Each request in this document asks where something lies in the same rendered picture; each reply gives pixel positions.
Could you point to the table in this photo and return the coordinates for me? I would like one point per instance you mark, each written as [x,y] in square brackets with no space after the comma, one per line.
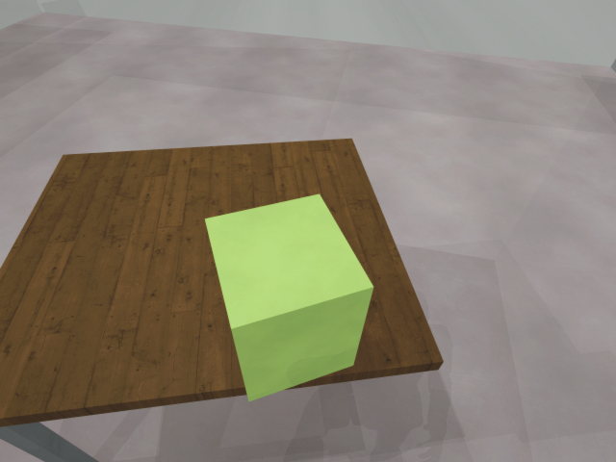
[110,298]

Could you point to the carton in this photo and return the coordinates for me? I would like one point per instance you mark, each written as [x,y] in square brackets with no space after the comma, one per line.
[296,295]

